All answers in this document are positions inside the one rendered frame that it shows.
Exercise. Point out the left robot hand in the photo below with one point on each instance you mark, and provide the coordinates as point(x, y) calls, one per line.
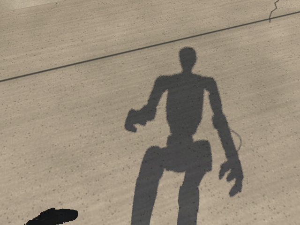
point(54, 216)

